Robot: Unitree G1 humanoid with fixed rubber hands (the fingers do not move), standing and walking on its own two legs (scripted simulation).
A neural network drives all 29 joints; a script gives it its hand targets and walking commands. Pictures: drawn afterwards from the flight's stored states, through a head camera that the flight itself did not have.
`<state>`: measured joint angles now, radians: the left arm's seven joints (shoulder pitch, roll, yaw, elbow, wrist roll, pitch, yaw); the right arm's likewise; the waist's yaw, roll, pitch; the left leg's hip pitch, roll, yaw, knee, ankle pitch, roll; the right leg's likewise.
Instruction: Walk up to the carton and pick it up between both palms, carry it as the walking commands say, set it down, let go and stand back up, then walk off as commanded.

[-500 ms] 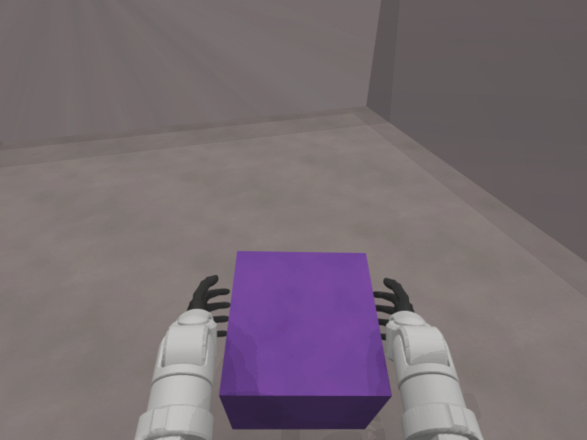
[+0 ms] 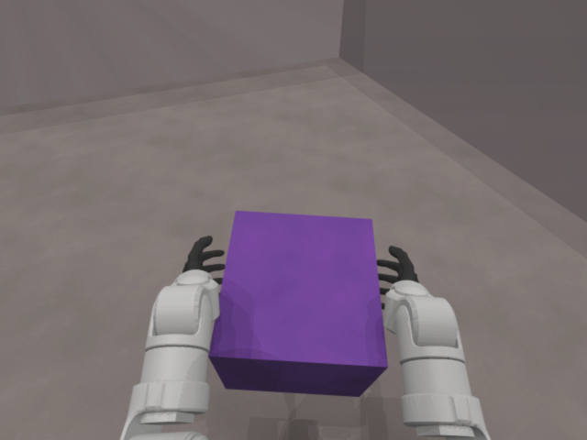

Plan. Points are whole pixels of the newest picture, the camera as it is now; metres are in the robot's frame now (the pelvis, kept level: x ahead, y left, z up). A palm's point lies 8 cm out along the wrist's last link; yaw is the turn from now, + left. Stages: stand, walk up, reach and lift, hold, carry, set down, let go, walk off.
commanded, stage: carry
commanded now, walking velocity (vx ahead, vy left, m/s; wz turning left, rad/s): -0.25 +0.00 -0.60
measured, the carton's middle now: (298, 304) +0.33 +0.02 -0.01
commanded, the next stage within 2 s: none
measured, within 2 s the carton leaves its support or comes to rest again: neither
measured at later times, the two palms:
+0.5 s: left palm (238, 384) +0.17 +0.08 +0.09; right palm out of the picture +0.09 -0.20 +0.08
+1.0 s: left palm out of the picture -0.02 +0.07 +0.09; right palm out of the picture -0.16 -0.18 +0.09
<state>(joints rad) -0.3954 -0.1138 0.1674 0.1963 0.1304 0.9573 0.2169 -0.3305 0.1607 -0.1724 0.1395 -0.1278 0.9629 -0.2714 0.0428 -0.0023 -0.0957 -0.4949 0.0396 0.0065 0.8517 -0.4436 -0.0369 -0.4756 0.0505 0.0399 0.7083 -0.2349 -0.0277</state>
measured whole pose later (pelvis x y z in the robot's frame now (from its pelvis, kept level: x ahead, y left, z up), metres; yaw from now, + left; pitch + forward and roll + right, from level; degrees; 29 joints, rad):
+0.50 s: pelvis -0.16 +0.01 +0.00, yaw -18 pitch +1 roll -2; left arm -0.37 -0.19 0.19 -0.15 0.12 1.24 0.28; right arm -0.37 0.18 -0.20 -0.13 -0.12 1.24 -0.26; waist 0.05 0.05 -0.04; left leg -0.56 0.20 0.12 0.81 -0.34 -0.03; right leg -0.41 0.03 -0.05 0.72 -0.34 0.00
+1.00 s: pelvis -0.34 +0.09 +0.00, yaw -35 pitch +1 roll -1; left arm -0.33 -0.16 0.18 -0.19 0.11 1.28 0.29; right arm -0.36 0.18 -0.16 -0.12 -0.09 1.26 -0.28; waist 0.06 -0.01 -0.03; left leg -0.49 0.15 0.15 0.68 -0.20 -0.01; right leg -0.46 -0.02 -0.03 0.88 -0.45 0.04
